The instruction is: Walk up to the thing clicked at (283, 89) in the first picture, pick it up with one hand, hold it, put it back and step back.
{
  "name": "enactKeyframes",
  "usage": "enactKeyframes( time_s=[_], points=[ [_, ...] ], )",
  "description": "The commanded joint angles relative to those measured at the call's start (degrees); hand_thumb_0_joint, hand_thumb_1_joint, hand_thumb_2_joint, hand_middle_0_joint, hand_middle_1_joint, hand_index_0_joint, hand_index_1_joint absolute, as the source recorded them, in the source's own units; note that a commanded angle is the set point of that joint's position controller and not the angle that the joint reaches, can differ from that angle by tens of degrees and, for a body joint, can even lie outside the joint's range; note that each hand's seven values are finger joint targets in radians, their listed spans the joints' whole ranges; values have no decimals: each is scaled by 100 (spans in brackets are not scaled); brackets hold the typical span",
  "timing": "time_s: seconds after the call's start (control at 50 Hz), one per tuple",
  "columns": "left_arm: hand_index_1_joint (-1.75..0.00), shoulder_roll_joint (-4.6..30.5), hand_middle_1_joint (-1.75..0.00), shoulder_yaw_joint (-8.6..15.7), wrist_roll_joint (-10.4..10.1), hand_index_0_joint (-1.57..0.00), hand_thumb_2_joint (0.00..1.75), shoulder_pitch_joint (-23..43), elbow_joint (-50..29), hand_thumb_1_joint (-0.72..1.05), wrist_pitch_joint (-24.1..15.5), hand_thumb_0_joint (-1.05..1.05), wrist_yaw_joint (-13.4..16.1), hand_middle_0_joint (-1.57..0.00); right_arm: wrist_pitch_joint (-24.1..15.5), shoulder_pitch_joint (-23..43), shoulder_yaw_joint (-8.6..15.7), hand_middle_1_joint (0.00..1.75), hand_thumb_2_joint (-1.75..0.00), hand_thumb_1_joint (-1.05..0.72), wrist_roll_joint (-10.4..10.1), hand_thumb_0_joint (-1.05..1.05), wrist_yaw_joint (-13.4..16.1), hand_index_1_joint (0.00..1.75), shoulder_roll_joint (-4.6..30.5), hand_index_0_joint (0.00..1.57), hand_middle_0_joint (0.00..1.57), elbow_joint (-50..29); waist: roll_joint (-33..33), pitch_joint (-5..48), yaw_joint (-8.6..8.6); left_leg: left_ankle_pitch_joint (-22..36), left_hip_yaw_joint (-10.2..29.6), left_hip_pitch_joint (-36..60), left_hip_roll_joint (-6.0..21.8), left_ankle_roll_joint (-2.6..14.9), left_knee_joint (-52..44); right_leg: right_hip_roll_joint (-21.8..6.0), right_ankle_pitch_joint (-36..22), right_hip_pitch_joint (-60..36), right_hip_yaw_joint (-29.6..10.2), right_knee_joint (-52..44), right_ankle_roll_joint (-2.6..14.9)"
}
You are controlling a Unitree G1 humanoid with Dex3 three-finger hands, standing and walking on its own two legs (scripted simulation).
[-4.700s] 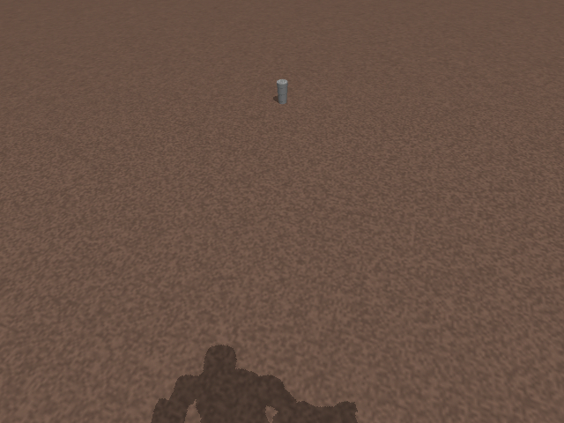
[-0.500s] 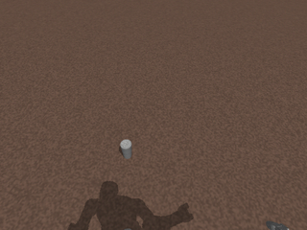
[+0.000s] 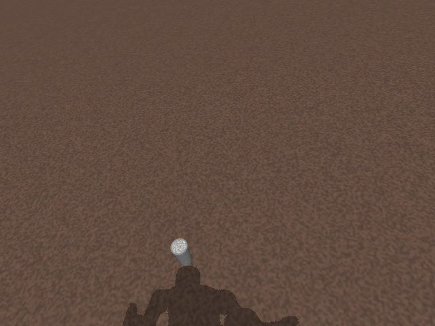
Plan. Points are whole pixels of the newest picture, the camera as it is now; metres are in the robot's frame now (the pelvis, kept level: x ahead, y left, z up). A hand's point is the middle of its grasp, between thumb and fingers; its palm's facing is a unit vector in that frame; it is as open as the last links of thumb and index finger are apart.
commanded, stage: walk up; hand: left
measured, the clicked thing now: (182, 253) +0.56 +0.27 -0.69
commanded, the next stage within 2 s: stand in 1.78 s
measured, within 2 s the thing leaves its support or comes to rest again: neither
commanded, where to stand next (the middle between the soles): +0.23 +0.03 m, yaw -1 degrees
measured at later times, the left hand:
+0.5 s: hand (90, 324) +0.18 +0.33 -0.16, palm faces -0.02 -0.93 -0.36, open 7.4 cm
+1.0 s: hand (116, 271) +0.28 +0.29 -0.14, palm faces -0.04 -0.94 -0.35, open 7.4 cm
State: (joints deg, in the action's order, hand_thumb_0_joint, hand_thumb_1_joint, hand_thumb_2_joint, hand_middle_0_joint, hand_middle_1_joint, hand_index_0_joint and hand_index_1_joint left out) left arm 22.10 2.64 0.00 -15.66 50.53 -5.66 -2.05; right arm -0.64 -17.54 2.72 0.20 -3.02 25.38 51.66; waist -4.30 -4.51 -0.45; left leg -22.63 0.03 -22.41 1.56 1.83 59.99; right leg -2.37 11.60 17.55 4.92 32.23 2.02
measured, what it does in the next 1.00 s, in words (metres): walks ahead: left foot, then right foot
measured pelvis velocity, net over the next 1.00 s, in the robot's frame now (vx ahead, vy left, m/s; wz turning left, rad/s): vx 0.17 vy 0.04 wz -0.02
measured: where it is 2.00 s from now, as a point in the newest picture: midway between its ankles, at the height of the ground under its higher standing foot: outside the picture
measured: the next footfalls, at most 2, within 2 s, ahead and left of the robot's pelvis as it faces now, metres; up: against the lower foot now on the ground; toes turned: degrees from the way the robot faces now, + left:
left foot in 0.32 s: +0.23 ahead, +0.17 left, +0.00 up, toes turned +4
right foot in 0.64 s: +0.25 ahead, -0.09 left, +0.00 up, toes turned -2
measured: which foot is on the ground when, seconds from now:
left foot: up 0.00-0.30, down 0.32-1.00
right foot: down 0.00-0.34, up 0.36-0.62, down 0.64-1.00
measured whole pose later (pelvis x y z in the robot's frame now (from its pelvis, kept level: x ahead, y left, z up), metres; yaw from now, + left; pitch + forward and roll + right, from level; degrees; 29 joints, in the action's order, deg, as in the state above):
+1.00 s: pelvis +0.17 +0.04 +0.01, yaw -1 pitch -3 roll +1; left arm 19.9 -0.4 -0.6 -3.7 61.9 -1.3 -0.5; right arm -0.1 -5.7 -0.9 -0.2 -1.4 20.6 63.7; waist -0.4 -4.3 0.4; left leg -12.7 -4.7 -11.9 2.1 -0.5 27.6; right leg -2.4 11.4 14.8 1.1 28.9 -0.6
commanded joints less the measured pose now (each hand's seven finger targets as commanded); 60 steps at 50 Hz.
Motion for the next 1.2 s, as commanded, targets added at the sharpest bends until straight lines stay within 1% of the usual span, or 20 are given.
enactKeyframes(
  time_s=[0.0, 0.14, 0.2, 0.26, 0.28, 0.3, 0.32, 0.34, 0.38, 0.42, 0.54, 0.6, 0.62, 0.64, 0.66, 0.68, 0.72, 0.76, 0.92, 1.18],
  points=[
    [-30, 1671, -30, 445, 6, -20, 90, -370, -344, 90, -108, 0, 146, -20, -125, -306, 343, 30, -90, -90, 34, 0, -12, 30, 966, 20, 20, -302, 1306, 134, -65, 555, 295, -966, 310, -131, -348, -1314, 591, -747, -1515, -1918, 881],
    [-30, 1815, -30, 511, 60, -20, 90, -505, -460, 90, -103, 0, 118, -20, -143, 459, 403, 30, -90, -90, 154, 0, -176, 30, 866, 20, 20, -553, 1159, -63, -236, 1026, -34, -664, 483, -244, -1847, -1363, 1544, -438, -1179, -1932, 982],
    [-30, 1786, -30, 442, 59, -20, 90, -265, -512, 90, -48, 0, 131, -20, -192, 428, 375, 30, -90, -90, 124, 0, -139, 30, 779, 20, 20, -462, 1207, -68, -142, 1168, -237, -70, 345, -206, -2216, -1280, 994, -130, -907, -1565, 931],
    [-30, 1654, -30, 325, 17, -20, 90, -244, -476, 90, 59, 0, 160, -20, -273, 177, 354, 30, -90, -90, 116, 0, -39, 30, 742, 20, 20, -358, 901, 189, 99, 1163, -501, 856, 28, -58, -2945, -1088, -367, -32, -552, -379, 701],
    [-30, 1425, -30, 211, 23, -20, 90, -361, -487, 90, 81, 0, 162, -20, -301, -149, 419, 30, -90, -90, 123, 0, 33, 30, 965, 20, 20, -247, 351, 462, 270, 959, -320, 1580, 9, 100, -3130, -926, -807, 226, -389, 448, 498],
    [-30, 1078, -30, 90, -14, -20, 90, -550, -545, 90, 82, 0, 168, -20, -336, -613, 539, 30, -90, -90, 158, 0, 124, 30, 1408, 20, 20, -197, -872, 894, 408, 793, 1173, 2188, 1031, 431, -3742, -413, -370, 686, -12, 2095, 154],
    [-30, 996, -30, 88, -78, -20, 90, -746, -515, 90, 130, 0, 207, -20, -339, -585, 629, 30, -90, -90, 96, 0, 155, 30, 1883, 20, 20, -358, -1379, 811, 357, 819, 3173, 2593, 2196, 1136, -4372, 419, 1908, 1898, 71, 2743, -47],
    [-30, 1472, -30, 189, -6, -20, 90, -502, -327, 90, 192, 0, 291, -20, -299, -533, 660, 30, -90, -90, -32, 0, 140, 30, 1859, 20, 20, -314, -673, 640, 400, 922, 3201, 2005, 2354, 1529, -4261, 30, 2206, 1748, -559, 3263, 6],
    [-30, 1387, -30, 181, -67, -20, 90, -495, -236, 90, 216, 0, 281, -20, -294, -153, 477, 30, -90, -90, -14, 0, 218, 30, 1400, 20, 20, -432, -325, 360, 199, 2096, 1771, 1627, 1707, 1137, -3989, -59, 1722, 1547, -911, 3115, 43],
    [-30, 1379, -30, 169, -73, -20, 90, -811, 6, 90, 247, 0, 248, -20, -295, 288, 401, 30, -90, -90, -15, 0, 249, 30, 1270, 20, 20, -512, -671, 273, -30, 2061, 927, 981, 1382, 978, -3935, -248, 1224, 1075, -723, 2605, 8],
    [-30, 1080, -30, 170, -27, -20, 90, -516, 270, 90, 317, 0, 281, -20, -186, 773, 264, 30, -90, -90, 20, 0, 285, 30, 1104, 20, 20, -582, -573, 490, -33, 2680, 532, 312, 1423, 1002, -3341, -54, 610, -24, -256, 1094, -151],
    [-30, 1153, -30, 200, 30, -20, 90, -411, 388, 90, 262, 0, 307, -20, -82, 1056, 136, 30, -90, -90, -86, 0, 286, 30, 854, 20, 20, -537, -172, 715, -209, 1669, 306, 59, 1063, 524, -2657, 28, -225, -757, -328, -78, -3],
    [-30, 1403, -30, 251, 85, -20, 90, -184, 321, 90, 224, 0, 326, -20, -61, 905, 56, 30, -90, -90, -119, 0, 284, 30, 661, 20, 20, -504, 388, 654, -144, 1164, 186, -256, 863, 257, -2368, -448, -534, -894, -1039, -406, 144],
    [-30, 1714, -30, 253, 100, -20, 90, 243, 204, 90, 171, 0, 321, -20, -23, 811, 18, 30, -90, -90, -142, 0, 278, 30, 476, 20, 20, -430, 1033, 524, 120, 243, -109, -82, 278, -37, -1963, -1354, -294, -192, -2412, -959, 551],
    [-30, 1826, -30, 228, 43, -20, 90, 594, 201, 90, 216, 0, 312, -20, 38, 855, 86, 30, -90, -90, -135, 0, 335, 30, 686, 20, 20, -216, 1260, 428, 95, -489, -113, 599, 88, -19, -1715, -1671, -27, 616, -2642, -1090, 1014],
    [-30, 1645, -30, 165, 50, -20, 90, 753, 207, 90, 231, 0, 300, -20, 35, 789, 104, 30, -90, -90, -123, 0, 327, 30, 755, 20, 20, -78, 1135, 381, 177, -350, -28, 876, 142, -9, -1957, -1451, 20, 760, -2357, -952, 905],
    [-30, 1375, -30, 49, 32, -20, 90, 964, 310, 90, 263, 0, 300, -20, -28, 748, 101, 30, -90, -90, -132, 0, 302, 30, 802, 20, 20, 173, 1109, 550, 258, 653, 143, 1174, 415, 76, -2822, -939, -150, 571, -1533, -663, 326],
    [-30, 1168, -30, -20, -8, -20, 90, 807, 458, 90, 291, 0, 266, -20, -91, 1105, 62, 30, -90, -90, -77, 0, 281, 30, 923, 20, 20, 254, 895, 682, 35, 664, 552, 1046, 733, 184, -3294, -556, 49, 242, -1185, -538, 63],
    [-30, 1090, -30, -40, -64, -20, 90, 1285, 870, 90, 322, 0, 250, -20, -127, 1433, -93, 30, -90, -90, -39, 0, 272, 30, 798, 20, 20, 878, 559, 705, -19, 1225, 263, 1103, 635, 34, -3898, -610, -505, -630, -1082, -963, 4],
    [-30, 993, -30, -55, -18, -20, 90, 1572, 1319, 90, 402, 0, 188, -20, -142, 1698, -83, 30, -90, -90, 14, 0, 274, 30, 763, 20, 20, 1287, 280, 517, -21, 723, 288, 1206, 702, -41, -4577, -515, -84, -840, -942, -1575, -90]
  ],
)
